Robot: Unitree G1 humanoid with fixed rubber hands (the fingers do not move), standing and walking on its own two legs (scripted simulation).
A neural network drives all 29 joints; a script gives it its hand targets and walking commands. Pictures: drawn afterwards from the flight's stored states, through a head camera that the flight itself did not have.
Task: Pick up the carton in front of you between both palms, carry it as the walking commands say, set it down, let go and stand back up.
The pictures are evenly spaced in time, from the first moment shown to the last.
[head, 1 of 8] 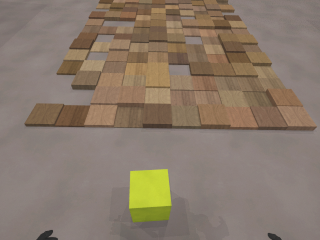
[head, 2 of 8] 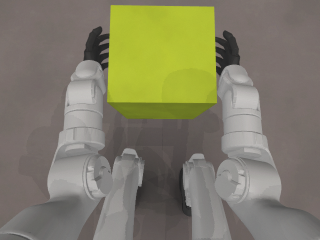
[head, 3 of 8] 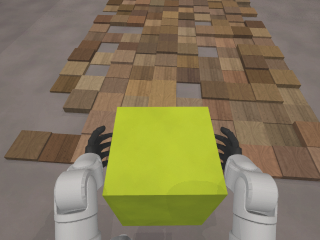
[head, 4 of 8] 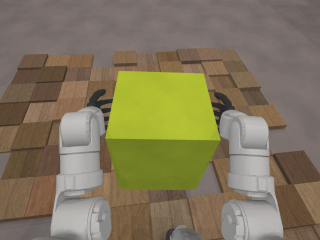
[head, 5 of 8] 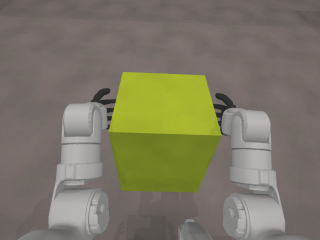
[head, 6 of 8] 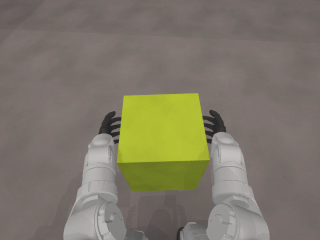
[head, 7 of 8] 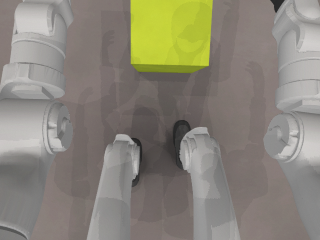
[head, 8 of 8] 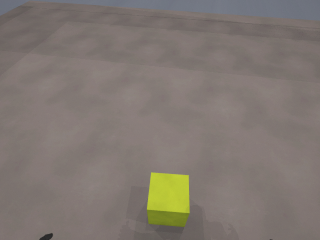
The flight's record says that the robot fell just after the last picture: no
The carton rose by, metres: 0.81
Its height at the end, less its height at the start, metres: +0.00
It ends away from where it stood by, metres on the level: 5.97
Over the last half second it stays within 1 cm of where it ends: yes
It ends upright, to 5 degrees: yes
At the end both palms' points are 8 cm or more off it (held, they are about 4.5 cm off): yes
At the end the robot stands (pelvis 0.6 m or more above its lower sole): yes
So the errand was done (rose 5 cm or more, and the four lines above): yes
